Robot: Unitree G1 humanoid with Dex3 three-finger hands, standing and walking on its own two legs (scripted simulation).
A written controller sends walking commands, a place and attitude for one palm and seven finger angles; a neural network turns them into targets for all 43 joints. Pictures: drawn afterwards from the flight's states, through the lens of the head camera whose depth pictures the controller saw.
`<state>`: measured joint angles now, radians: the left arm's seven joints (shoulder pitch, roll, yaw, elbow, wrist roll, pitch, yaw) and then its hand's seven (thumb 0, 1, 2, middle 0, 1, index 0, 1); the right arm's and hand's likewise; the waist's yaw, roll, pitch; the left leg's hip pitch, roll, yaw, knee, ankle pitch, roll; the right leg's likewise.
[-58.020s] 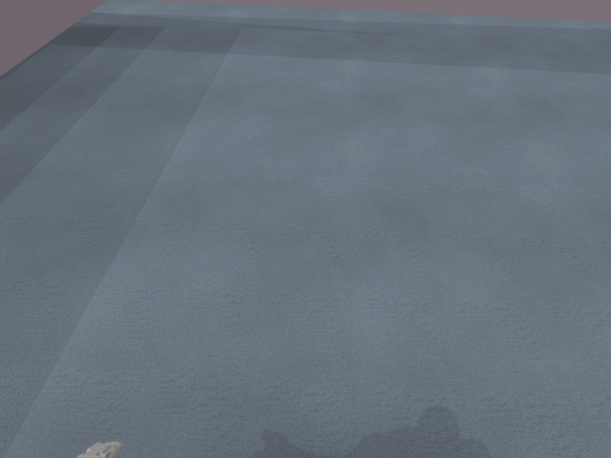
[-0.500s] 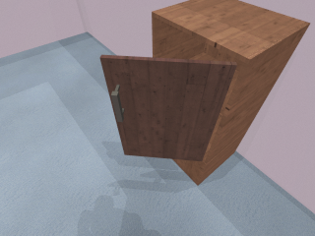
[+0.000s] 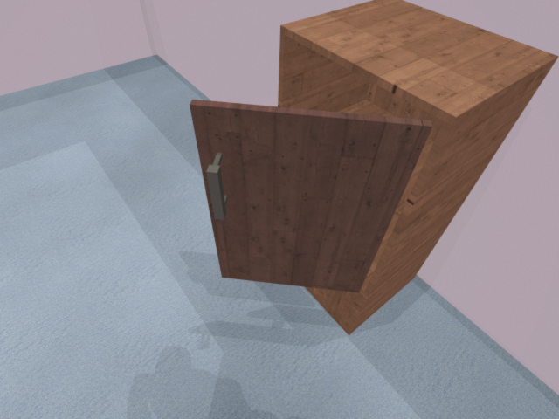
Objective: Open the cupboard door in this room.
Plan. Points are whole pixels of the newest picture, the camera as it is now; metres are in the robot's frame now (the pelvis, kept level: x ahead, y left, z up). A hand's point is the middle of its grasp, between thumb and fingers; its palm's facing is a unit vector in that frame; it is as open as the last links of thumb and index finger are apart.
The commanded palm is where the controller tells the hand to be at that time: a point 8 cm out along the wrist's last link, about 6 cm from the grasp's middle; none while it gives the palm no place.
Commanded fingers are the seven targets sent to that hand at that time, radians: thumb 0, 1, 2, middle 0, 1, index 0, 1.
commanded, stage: look again from close up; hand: left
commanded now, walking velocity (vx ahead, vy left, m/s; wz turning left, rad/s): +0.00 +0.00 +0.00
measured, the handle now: (219, 187) +0.54 +0.16 -0.02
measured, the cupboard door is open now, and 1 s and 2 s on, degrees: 46 46 46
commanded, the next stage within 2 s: raise the hand with hooked fingers in 0.32 s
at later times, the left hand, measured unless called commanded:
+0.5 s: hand out of the picture +0.08 +0.21 -0.13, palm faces +0.18 -0.96 -0.21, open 7.4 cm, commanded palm +0.10 +0.26 -0.07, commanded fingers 0.00 0.78 0.85 -0.21 -0.38 -0.21 -0.38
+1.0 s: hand (123, 409) +0.14 +0.22 -0.06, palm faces +0.00 -1.00 -0.05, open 9.5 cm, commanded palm +0.13 +0.28 -0.05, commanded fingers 0.00 0.20 0.60 -0.25 -0.75 -0.25 -0.75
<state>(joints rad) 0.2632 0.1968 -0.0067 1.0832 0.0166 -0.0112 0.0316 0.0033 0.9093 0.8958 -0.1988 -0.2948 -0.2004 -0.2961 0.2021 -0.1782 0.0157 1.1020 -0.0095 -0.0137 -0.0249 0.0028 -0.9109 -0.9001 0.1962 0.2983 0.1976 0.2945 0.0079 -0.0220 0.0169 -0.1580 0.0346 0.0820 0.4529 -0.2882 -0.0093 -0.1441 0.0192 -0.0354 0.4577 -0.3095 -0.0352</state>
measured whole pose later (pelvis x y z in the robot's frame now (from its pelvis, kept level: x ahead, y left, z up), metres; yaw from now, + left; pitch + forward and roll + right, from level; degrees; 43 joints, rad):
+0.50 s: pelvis -0.01 +0.01 +0.00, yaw +1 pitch +0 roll +1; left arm 0.37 0.19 0.06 0.59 -0.08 0.02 0.04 0.01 0.90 0.89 -0.20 -0.30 -0.20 -0.30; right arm 0.28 -0.21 0.01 0.97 0.02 -0.11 -0.05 0.01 -0.91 -0.90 0.20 0.30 0.20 0.29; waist 0.00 -0.01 0.03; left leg -0.19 0.01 0.08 0.45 -0.27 0.01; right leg -0.18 -0.01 -0.04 0.48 -0.30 -0.02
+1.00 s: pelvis -0.07 +0.00 -0.10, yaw +3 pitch +14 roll -2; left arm 0.26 0.28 0.26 0.16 -0.33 -0.43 -0.46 0.01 0.42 0.69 -0.23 -0.60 -0.23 -0.60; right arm 0.18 -0.25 0.01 0.55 0.04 -0.25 -0.07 0.01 -0.91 -0.90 0.20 0.30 0.20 0.29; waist 0.03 0.02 -0.11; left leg -0.95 0.05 -0.03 1.22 -0.51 -0.01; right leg -0.88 0.00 -0.13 1.18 -0.55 -0.06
